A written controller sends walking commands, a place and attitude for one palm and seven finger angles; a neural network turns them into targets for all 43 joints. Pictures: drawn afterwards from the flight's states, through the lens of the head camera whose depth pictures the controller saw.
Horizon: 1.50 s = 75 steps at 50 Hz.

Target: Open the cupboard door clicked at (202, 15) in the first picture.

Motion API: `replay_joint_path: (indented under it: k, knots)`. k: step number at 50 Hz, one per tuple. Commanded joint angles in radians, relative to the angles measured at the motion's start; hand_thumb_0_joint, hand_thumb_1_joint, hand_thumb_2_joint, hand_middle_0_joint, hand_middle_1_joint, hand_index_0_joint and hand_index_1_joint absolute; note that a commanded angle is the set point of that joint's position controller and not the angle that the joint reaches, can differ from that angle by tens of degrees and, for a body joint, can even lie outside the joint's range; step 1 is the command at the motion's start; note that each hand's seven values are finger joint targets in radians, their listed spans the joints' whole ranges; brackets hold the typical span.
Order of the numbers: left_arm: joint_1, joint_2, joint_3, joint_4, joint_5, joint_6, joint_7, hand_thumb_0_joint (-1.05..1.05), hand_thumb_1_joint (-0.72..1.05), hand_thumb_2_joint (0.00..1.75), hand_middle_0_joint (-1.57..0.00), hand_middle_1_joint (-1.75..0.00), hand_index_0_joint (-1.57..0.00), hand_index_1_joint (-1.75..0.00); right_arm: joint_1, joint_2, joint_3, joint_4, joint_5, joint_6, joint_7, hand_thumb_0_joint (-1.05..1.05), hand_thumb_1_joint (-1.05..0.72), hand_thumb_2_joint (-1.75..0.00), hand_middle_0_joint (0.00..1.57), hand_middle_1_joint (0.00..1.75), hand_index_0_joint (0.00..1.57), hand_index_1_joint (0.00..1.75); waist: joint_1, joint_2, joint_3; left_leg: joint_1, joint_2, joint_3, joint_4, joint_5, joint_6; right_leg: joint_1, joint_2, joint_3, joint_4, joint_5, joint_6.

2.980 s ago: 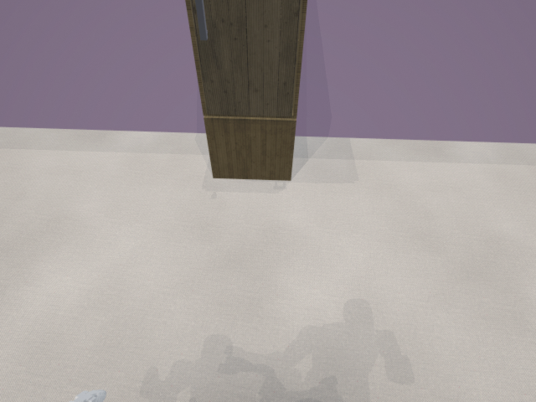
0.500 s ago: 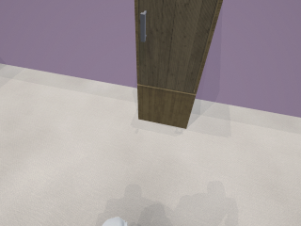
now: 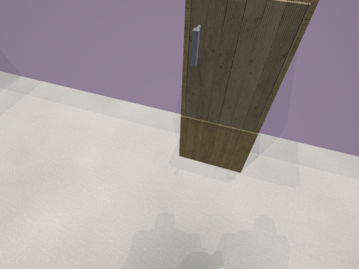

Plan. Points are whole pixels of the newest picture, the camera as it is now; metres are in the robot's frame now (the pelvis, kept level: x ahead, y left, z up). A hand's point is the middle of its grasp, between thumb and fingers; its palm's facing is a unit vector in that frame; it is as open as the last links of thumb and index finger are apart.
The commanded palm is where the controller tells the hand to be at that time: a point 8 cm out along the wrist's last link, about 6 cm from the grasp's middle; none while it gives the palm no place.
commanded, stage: turn to face it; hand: left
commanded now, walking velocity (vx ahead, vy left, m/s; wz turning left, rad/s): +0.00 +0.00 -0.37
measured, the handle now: (196, 45) +0.88 +0.01 +0.07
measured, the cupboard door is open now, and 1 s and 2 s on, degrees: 0 0 0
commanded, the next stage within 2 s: take the last steps up to it in 0.32 s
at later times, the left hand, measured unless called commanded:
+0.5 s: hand out of the picture +0.12 +0.18 -0.18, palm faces -0.09 -0.98 -0.20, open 7.4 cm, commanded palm none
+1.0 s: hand (137, 256) +0.18 +0.13 -0.16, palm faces -0.16 -0.96 -0.22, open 7.2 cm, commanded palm none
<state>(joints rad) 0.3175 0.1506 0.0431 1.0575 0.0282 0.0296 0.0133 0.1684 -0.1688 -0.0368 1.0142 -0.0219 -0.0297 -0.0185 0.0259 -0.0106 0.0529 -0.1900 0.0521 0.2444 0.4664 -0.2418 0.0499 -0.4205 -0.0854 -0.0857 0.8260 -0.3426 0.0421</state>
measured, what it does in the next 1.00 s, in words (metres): walks ahead: right foot, then left foot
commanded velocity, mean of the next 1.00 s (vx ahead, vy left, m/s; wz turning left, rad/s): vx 0.18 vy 0.00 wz -0.14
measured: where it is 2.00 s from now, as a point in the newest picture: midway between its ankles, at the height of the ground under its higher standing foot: (190, 265)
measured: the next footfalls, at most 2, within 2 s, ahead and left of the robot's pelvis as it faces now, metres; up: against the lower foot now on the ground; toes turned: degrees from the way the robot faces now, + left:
right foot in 0.08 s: +0.09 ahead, -0.13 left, +0.00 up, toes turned -9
left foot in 0.46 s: +0.09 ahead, +0.11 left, +0.00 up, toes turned -4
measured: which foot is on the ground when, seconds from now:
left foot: down 0.00-0.10, up 0.12-0.44, down 0.46-0.84, up 0.86-1.00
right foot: up 0.00-0.06, down 0.08-0.46, up 0.48-0.82, down 0.84-1.00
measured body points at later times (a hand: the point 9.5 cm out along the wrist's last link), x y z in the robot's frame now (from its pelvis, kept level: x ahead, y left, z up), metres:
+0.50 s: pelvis +0.03 +0.00 -0.01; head +0.05 +0.02 +0.44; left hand +0.13 +0.24 -0.16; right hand +0.04 -0.24 -0.15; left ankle +0.05 +0.11 -0.74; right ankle +0.05 -0.12 -0.73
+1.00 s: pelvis +0.11 -0.05 +0.00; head +0.12 -0.06 +0.45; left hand +0.19 +0.18 -0.15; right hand +0.02 -0.26 -0.16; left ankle +0.13 +0.08 -0.68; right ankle +0.06 -0.14 -0.74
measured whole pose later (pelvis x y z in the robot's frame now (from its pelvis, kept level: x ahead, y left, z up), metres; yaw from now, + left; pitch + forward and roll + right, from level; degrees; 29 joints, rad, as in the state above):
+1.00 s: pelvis +0.11 -0.05 +0.00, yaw -12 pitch -1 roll -1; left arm 0.28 0.15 0.06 1.06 0.03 -0.06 0.02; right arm 0.36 -0.18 -0.06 1.13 -0.03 0.01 0.01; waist -0.02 0.04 0.02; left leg -0.44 0.11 0.09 0.99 -0.37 -0.02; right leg -0.13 -0.02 -0.13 0.42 -0.28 -0.02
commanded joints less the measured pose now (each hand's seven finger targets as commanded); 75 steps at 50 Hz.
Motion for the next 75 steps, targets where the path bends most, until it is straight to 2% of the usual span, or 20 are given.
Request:
replay_joint_path:
  k: [1,3,5,6,17,21,24,25,27,35,39,40,42,43,48,59,60,62,66,75]
  knots:
    - [0.042,0.046,0.014,-0.055,0.001,-0.011,-0.005,0.0,0.9,0.9,-0.2,-0.3,-0.2,-0.3,0.045,-0.152,-0.04,-0.016,0.0,0.013,-0.01,0.0,-0.9,-0.9,0.2,0.3,0.2,0.3,-0.016,0.128,-0.009,-0.034,0.287,-0.138,-0.09,0.224,0.08,0.117,0.023,-0.02,-0.154,0.058,-0.008]
    - [0.101,0.075,0.023,-0.045,0.004,-0.022,-0.003,0.0,0.9,0.9,-0.2,-0.3,-0.2,-0.3,0.027,-0.137,-0.04,-0.019,0.005,0.02,-0.008,0.0,-0.9,-0.9,0.2,0.3,0.2,0.3,0.017,0.054,-0.017,-0.062,0.226,-0.077,0.056,0.129,0.009,0.205,0.011,0.008,-0.33,0.222,-0.021]
    - [0.13,0.205,0.04,-0.045,0.004,-0.041,0.007,0.0,0.9,0.9,-0.2,-0.3,-0.2,-0.3,0.025,-0.047,-0.023,-0.055,0.015,0.027,-0.001,0.0,-0.9,-0.9,0.2,0.3,0.2,0.3,0.024,-0.235,-0.04,-0.276,0.032,-0.039,0.388,-0.333,-0.09,0.297,-0.291,0.394,-0.498,0.61,-0.191]
    - [0.142,0.198,0.036,-0.038,-0.005,-0.044,0.015,0.0,0.9,0.9,-0.2,-0.3,-0.2,-0.3,0.006,-0.06,-0.019,-0.058,0.014,0.044,-0.01,0.0,-0.9,-0.9,0.2,0.3,0.2,0.3,0.033,-0.228,-0.09,-0.263,0.036,-0.144,0.497,-0.374,-0.091,0.277,-0.295,0.437,-0.533,0.603,-0.245]
    - [-0.039,0.203,0.061,-0.082,-0.001,-0.021,0.014,0.0,0.9,0.9,-0.2,-0.3,-0.2,-0.3,0.06,-0.05,-0.016,-0.029,0.014,0.04,-0.015,0.0,-0.9,-0.9,0.2,0.3,0.2,0.3,0.002,-0.125,-0.103,-0.185,0.006,-0.181,0.252,-0.194,-0.098,0.285,-0.161,0.307,-0.487,0.466,-0.241]
    - [-0.102,0.173,0.055,-0.097,-0.014,-0.008,0.009,0.0,0.9,0.9,-0.2,-0.3,-0.2,-0.3,0.169,-0.059,-0.013,0.008,0.015,0.03,-0.022,0.0,-0.9,-0.9,0.2,0.3,0.2,0.3,-0.048,-0.082,-0.092,0.058,0.012,-0.176,-0.046,0.019,-0.084,0.135,-0.08,0.259,-0.423,0.282,-0.146]
    - [-0.15,0.104,0.039,-0.14,-0.009,0.003,-0.009,0.0,0.9,0.9,-0.2,-0.3,-0.2,-0.3,0.179,-0.194,-0.036,-0.011,-0.013,0.023,-0.02,0.0,-0.9,-0.9,0.2,0.3,0.2,0.3,-0.074,0.316,0.035,-0.035,0.341,-0.594,-0.348,-0.359,0.086,-0.078,0.118,0.047,-0.047,-0.162,-0.035]
    - [-0.18,0.129,0.048,-0.144,0.002,0.006,-0.014,0.0,0.9,0.9,-0.2,-0.3,-0.2,-0.3,0.171,-0.185,-0.033,-0.017,-0.014,0.019,-0.022,0.0,-0.9,-0.9,0.2,0.3,0.2,0.3,-0.075,0.274,0.086,-0.084,0.343,-0.607,-0.38,-0.403,0.104,-0.108,0.088,0.097,0.106,-0.155,-0.042]
    - [-0.136,0.118,0.048,-0.125,0.006,-0.007,-0.03,0.0,0.9,0.9,-0.2,-0.3,-0.2,-0.3,0.131,-0.156,-0.024,-0.028,-0.013,0.005,-0.018,0.0,-0.9,-0.9,0.2,0.3,0.2,0.3,-0.031,0.136,0.074,-0.048,0.289,-0.5,-0.348,-0.314,0.099,-0.143,0.058,0.101,0.206,-0.089,-0.044]
    - [-0.201,0.061,0.014,-0.129,-0.002,-0.035,-0.04,0.0,0.9,0.9,-0.2,-0.3,-0.2,-0.3,0.279,-0.144,-0.034,0.048,-0.013,-0.018,-0.01,0.0,-0.9,-0.9,0.2,0.3,0.2,0.3,-0.089,0.157,0.005,0.125,0.246,-0.325,-0.26,0.023,0.095,-0.051,0.033,-0.001,-0.114,-0.062,-0.033]
    - [-0.099,0.06,0.02,-0.074,-0.004,-0.053,-0.037,0.0,0.9,0.9,-0.2,-0.3,-0.2,-0.3,0.261,-0.135,-0.035,0.071,-0.008,-0.012,-0.006,0.0,-0.9,-0.9,0.2,0.3,0.2,0.3,-0.034,0.15,-0.033,0.045,0.198,-0.257,-0.124,0.048,0.044,0.204,0.074,-0.056,-0.377,0.084,-0.048]
    - [-0.034,0.093,0.027,-0.045,-0.004,-0.062,-0.031,0.0,0.9,0.9,-0.2,-0.3,-0.2,-0.3,0.255,-0.114,-0.03,0.07,-0.001,-0.015,-0.002,0.0,-0.9,-0.9,0.2,0.3,0.2,0.3,-0.003,0.086,-0.051,-0.058,0.161,-0.218,-0.029,0.009,0.012,0.364,0.042,-0.01,-0.433,0.122,-0.067]
    - [0.182,0.261,0.06,0.02,-0.004,-0.073,-0.013,0.0,0.9,0.9,-0.2,-0.3,-0.2,-0.3,0.153,-0.038,-0.006,0.006,0.009,-0.024,0.011,0.0,-0.9,-0.9,0.2,0.3,0.2,0.3,0.095,-0.255,-0.067,-0.47,0.007,-0.071,0.405,-0.352,-0.058,0.628,-0.321,0.456,-0.593,0.024,-0.223]
    - [0.201,0.256,0.059,0.03,-0.013,-0.077,-0.005,0.0,0.9,0.9,-0.2,-0.3,-0.2,-0.3,0.096,-0.092,-0.018,-0.012,0.001,-0.014,0.012,0.0,-0.9,-0.9,0.2,0.3,0.2,0.3,0.106,-0.23,-0.029,-0.499,0.044,-0.175,0.534,-0.344,-0.049,0.516,-0.343,0.507,-0.642,-0.069,-0.257]
    - [0.039,0.108,0.025,-0.005,-0.002,-0.093,0.005,0.0,0.9,0.9,-0.2,-0.3,-0.2,-0.3,0.138,-0.026,-0.028,0.031,-0.007,0.002,0.028,0.0,-0.9,-0.9,0.2,0.3,0.2,0.3,-0.019,-0.085,0.071,-0.416,0.089,-0.181,0.545,-0.085,-0.069,0.286,-0.214,0.197,-0.657,0.124,-0.203]
    - [0.071,0.153,0.025,0.044,-0.005,-0.09,0.006,0.0,0.9,0.9,-0.2,-0.3,-0.2,-0.3,0.122,-0.056,-0.023,0.001,0.001,-0.018,0.037,0.0,-0.9,-0.9,0.2,0.3,0.2,0.3,-0.073,-0.067,0.042,-0.023,0.004,-0.098,0.088,0.073,-0.045,0.204,-0.144,0.055,-0.441,0.335,-0.143]
    - [0.081,0.127,0.02,0.045,-0.008,-0.087,0.004,0.0,0.9,0.9,-0.2,-0.3,-0.2,-0.3,0.237,-0.103,-0.031,0.037,-0.005,-0.026,0.027,0.0,-0.9,-0.9,0.2,0.3,0.2,0.3,-0.115,0.024,-0.036,0.14,0.021,-0.132,0.021,0.103,-0.035,0.175,-0.09,0.02,-0.247,0.352,-0.118]
    - [0.117,0.058,0.009,-0.001,-0.016,-0.082,-0.005,0.0,0.9,0.9,-0.2,-0.3,-0.2,-0.3,0.386,-0.262,-0.059,0.056,-0.008,-0.021,0.007,0.0,-0.9,-0.9,0.2,0.3,0.2,0.3,-0.133,0.347,-0.15,0.308,0.389,-0.623,-0.18,0.116,0.127,-0.101,0.089,-0.035,0.262,-0.274,-0.056]
    - [0.047,0.051,0.011,0.015,0.0,-0.067,-0.017,0.0,0.9,0.9,-0.2,-0.3,-0.2,-0.3,0.132,-0.102,-0.019,0.001,0.002,-0.031,-0.003,0.0,-0.9,-0.9,0.2,0.3,0.2,0.3,-0.042,0.104,0.014,-0.059,0.292,-0.419,-0.286,-0.067,0.096,-0.099,-0.04,0.068,0.361,-0.047,-0.059]
    - [0.056,-0.002,-0.015,0.004,-0.007,-0.027,0.012,0.0,0.9,0.9,-0.2,-0.3,-0.2,-0.3,0.081,-0.093,-0.01,0.02,0.002,-0.016,-0.015,0.0,-0.9,-0.9,0.2,0.3,0.2,0.3,-0.004,0.099,-0.053,-0.05,0.227,-0.23,-0.175,0.369,0.105,0.139,0.001,0.024,-0.157,0.064,-0.011]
